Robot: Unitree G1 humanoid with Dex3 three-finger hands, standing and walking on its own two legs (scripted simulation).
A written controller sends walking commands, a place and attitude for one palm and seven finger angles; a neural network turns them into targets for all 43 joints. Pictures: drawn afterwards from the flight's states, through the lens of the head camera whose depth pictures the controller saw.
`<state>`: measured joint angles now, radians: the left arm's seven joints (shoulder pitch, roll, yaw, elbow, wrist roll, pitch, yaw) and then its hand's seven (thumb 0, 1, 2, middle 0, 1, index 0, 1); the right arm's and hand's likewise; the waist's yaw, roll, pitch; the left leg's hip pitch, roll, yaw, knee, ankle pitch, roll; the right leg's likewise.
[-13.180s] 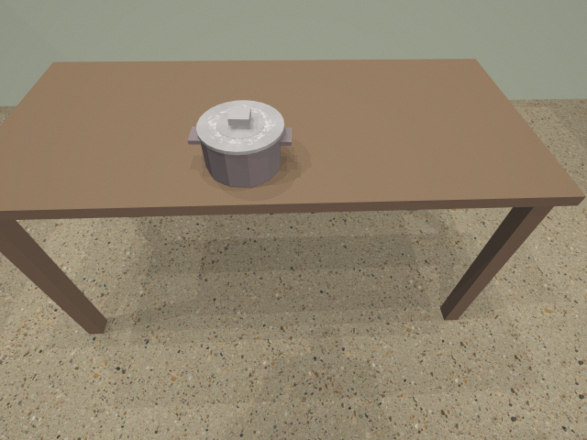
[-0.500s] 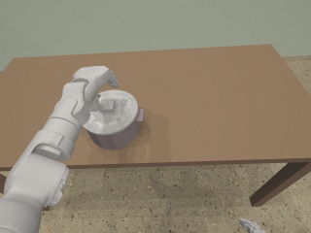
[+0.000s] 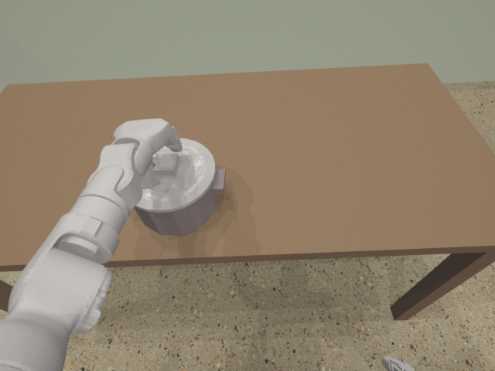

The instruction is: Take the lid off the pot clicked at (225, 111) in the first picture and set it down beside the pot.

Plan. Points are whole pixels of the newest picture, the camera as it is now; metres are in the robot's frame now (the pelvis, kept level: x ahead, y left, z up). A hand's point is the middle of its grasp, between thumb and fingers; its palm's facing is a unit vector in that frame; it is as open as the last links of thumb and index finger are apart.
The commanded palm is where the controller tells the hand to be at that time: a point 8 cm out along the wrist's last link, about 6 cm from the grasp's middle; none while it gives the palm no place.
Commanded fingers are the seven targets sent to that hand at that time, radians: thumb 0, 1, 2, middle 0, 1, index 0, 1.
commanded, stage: lower the open fingers around the knob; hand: left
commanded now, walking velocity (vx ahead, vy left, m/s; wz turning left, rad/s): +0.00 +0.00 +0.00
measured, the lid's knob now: (165, 164) +0.48 +0.16 +0.04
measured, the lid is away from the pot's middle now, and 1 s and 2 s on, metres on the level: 0.00 0.00 0.00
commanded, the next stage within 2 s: close the fingers and squeeze the knob in 0.44 s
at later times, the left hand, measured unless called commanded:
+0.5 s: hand (157, 165) +0.46 +0.16 +0.07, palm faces -0.35 -0.03 -0.94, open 10.3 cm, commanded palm +0.45 +0.16 +0.13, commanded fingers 0.00 -0.29 1.37 -0.81 -0.08 -0.81 -0.08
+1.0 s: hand (160, 166) +0.46 +0.16 +0.07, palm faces -0.35 -0.03 -0.94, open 9.2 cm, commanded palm +0.46 +0.16 +0.13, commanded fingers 0.00 0.09 1.00 -0.59 -0.93 -0.59 -0.93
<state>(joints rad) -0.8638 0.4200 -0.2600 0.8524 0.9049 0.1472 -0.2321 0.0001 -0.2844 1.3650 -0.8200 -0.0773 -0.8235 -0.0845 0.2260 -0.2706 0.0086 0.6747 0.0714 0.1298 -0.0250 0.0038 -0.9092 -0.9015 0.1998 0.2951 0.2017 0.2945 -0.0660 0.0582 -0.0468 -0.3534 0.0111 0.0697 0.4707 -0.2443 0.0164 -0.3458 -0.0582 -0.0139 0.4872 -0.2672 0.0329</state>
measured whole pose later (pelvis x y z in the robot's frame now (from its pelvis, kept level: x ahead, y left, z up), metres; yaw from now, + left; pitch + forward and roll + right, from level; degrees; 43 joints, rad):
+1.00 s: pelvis +0.00 +0.00 +0.00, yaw -1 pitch +9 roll +0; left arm -0.88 0.41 -0.25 0.92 0.92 0.12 -0.18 0.00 -0.01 1.05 -0.56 -0.80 -0.58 -0.81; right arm 0.25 -0.27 -0.01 0.69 0.07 0.12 -0.04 0.00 -0.91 -0.90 0.20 0.30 0.20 0.29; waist -0.08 0.06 -0.06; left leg -0.40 0.02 0.08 0.50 -0.26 0.02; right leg -0.39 -0.05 -0.01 0.50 -0.27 0.03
